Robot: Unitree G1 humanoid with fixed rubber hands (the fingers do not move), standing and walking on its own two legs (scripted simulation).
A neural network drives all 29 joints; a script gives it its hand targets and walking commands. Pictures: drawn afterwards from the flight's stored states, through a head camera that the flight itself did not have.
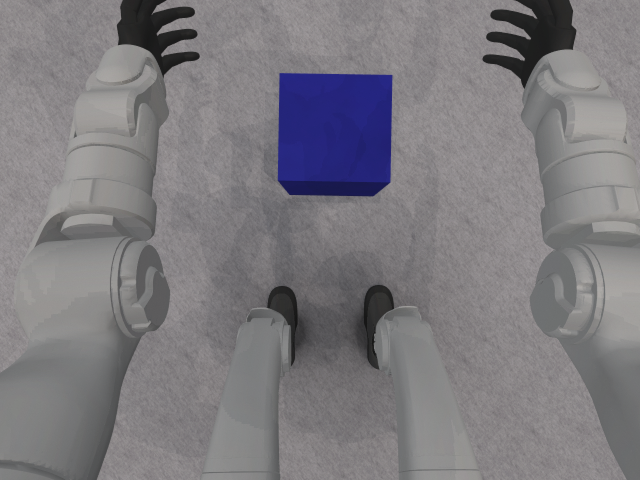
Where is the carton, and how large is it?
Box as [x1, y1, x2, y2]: [278, 73, 391, 195]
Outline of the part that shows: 280,73 278,180 288,193 321,195 373,195 386,185 390,180 391,75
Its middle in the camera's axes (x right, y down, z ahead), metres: +0.02 -0.20 +0.84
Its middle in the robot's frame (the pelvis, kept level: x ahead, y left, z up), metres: +0.56 -0.01 -0.53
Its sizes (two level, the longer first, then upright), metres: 0.210 0.200 0.250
